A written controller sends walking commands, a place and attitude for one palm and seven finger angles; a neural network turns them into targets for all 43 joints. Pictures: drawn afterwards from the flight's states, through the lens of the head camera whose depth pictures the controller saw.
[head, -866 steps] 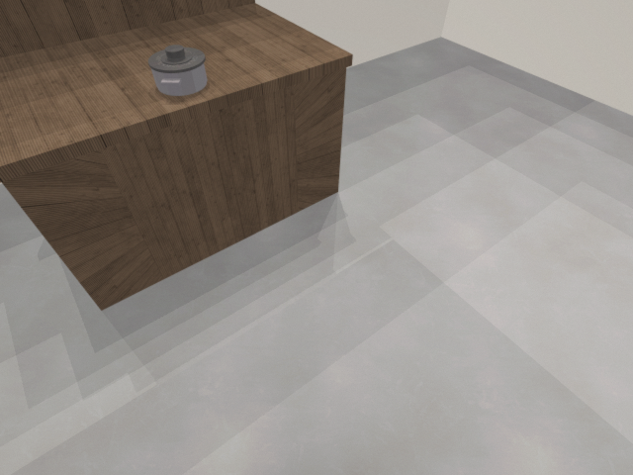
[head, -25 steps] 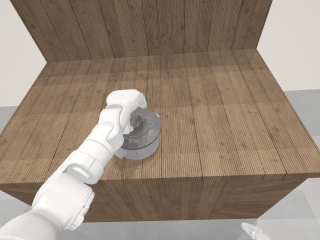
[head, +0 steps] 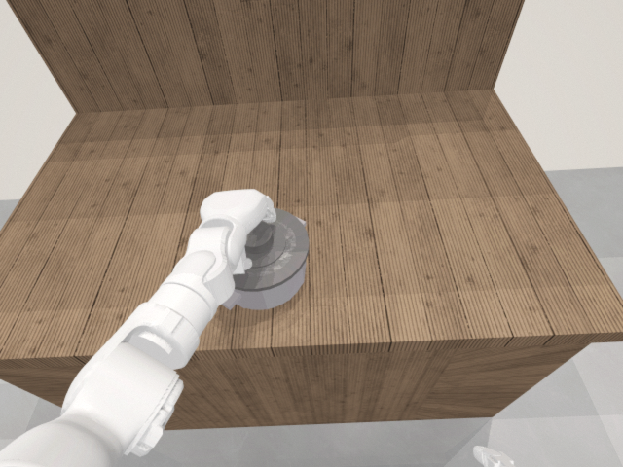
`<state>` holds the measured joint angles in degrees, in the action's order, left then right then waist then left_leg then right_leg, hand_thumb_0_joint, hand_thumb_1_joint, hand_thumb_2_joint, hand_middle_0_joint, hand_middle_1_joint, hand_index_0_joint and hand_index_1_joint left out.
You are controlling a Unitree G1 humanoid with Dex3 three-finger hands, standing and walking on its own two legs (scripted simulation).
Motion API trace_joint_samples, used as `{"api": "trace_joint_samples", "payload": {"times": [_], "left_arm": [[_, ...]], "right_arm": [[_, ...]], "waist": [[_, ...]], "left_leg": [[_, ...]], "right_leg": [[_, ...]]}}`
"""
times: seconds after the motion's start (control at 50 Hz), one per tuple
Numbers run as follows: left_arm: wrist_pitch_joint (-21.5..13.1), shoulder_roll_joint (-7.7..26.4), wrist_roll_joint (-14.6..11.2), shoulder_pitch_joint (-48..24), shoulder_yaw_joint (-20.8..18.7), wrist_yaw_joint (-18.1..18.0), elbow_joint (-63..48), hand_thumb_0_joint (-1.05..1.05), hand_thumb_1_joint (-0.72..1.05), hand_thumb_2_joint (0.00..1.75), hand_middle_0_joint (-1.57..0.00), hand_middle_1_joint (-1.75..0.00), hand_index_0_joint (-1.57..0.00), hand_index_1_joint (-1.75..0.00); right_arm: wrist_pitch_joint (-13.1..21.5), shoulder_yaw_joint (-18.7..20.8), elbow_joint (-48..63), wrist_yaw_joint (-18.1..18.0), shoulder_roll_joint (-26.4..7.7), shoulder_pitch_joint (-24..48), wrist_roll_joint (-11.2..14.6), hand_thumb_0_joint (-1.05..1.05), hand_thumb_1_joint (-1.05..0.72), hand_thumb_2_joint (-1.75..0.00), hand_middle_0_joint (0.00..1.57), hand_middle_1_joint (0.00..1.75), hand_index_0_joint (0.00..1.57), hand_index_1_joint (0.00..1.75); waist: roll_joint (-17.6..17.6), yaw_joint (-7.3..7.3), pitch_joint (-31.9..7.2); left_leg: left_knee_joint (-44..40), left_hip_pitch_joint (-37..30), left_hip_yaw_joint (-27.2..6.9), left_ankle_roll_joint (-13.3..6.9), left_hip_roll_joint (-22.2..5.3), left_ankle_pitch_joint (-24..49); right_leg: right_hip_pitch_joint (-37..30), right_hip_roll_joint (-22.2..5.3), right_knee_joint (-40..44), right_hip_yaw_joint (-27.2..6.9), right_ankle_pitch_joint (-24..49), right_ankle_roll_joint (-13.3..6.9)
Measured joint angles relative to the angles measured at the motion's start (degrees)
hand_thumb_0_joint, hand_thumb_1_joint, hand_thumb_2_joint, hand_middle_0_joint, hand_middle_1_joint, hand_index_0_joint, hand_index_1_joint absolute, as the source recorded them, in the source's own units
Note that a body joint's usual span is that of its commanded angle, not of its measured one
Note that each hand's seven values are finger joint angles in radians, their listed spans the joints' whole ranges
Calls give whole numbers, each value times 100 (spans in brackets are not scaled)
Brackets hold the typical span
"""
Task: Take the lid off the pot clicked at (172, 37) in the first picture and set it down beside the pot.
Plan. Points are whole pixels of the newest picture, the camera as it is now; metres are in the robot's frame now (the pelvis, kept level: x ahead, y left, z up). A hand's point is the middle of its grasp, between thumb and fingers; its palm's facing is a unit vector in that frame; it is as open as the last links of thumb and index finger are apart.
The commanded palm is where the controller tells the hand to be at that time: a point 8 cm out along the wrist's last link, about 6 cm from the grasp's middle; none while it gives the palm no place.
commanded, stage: lower the open fingers around the knob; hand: left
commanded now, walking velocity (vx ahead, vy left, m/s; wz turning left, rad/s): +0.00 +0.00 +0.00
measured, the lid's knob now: (256, 237) +0.45 +0.09 +0.01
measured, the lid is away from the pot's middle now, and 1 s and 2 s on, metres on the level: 0.00 0.01 0.00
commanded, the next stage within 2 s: close the fingers and squeeze the knob in 0.30 s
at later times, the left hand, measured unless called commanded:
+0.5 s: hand (248, 241) +0.43 +0.10 +0.03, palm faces -0.34 -0.06 -0.94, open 10.2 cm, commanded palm +0.42 +0.10 +0.09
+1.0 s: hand (243, 247) +0.42 +0.11 +0.03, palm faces -0.33 -0.06 -0.94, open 8.8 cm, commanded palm +0.41 +0.11 +0.09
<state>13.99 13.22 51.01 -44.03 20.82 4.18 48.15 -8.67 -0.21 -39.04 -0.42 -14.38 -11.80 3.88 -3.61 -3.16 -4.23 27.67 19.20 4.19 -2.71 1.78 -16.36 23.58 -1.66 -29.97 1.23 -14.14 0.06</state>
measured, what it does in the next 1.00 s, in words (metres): stands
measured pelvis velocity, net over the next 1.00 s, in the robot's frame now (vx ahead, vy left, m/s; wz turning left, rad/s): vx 0.00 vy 0.00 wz -0.01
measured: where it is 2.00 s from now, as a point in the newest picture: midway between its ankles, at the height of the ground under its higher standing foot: outside the picture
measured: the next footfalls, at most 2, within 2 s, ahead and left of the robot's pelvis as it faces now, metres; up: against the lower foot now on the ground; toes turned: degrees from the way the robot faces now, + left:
none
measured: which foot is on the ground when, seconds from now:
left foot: down 0.00-1.00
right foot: down 0.00-1.00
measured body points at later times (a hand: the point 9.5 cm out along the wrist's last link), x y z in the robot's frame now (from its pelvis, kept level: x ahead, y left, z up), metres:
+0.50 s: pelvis +0.00 +0.00 +0.00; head +0.04 -0.03 +0.45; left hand +0.44 +0.10 +0.08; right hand +0.09 -0.25 -0.14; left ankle -0.03 +0.09 -0.74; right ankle +0.00 -0.12 -0.74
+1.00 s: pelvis +0.00 +0.00 +0.00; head +0.03 -0.03 +0.45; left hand +0.43 +0.11 +0.08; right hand +0.10 -0.25 -0.14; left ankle -0.03 +0.09 -0.74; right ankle +0.00 -0.12 -0.74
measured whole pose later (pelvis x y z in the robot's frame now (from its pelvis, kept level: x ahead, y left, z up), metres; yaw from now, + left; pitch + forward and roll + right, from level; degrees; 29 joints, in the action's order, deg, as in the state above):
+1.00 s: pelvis +0.00 +0.00 +0.00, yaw +0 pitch +8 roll +0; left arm 13.3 12.8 51.7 -42.4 19.9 1.7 49.5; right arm -8.8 0.1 -39.5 -0.4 -14.5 -12.0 4.0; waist -3.7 -3.3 -5.4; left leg 28.5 20.2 4.5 -2.6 1.4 -16.9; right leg 24.5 -1.3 -30.3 1.0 -14.3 0.0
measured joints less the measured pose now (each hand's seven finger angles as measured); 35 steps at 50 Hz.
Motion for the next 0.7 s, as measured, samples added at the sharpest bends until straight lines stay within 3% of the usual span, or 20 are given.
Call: {"api": "trace_joint_samples", "payload": {"times": [0.1,0.44,0.7], "left_arm": [[-136,-40,76,6,-88,-116,194,-1,-25,131,-82,-9,-80,-7],[58,-150,67,-187,-1,-261,465,-1,-24,130,-82,-10,-81,-9],[-67,-46,42,-12,-160,-227,319,0,-10,113,-59,-59,-62,-59]], "right_arm": [[-2,-2,-33,-15,-12,-22,-3,1,-91,-90,20,30,20,30],[-12,22,-135,-2,31,-88,-10,1,-91,-90,20,30,20,30],[7,33,-64,-36,-9,-73,-9,1,-91,-90,20,30,20,30]], "waist": [[5,-20,-43],[-10,-45,-99],[10,-55,-83]], "left_leg": [[54,72,24,-3,-7,-40],[102,180,26,-2,-13,-64],[84,138,36,18,-47,-54]], "right_leg": [[77,7,-42,-24,-22,6],[186,12,-89,-27,-44,3],[143,48,-51,-35,-18,-18]]}}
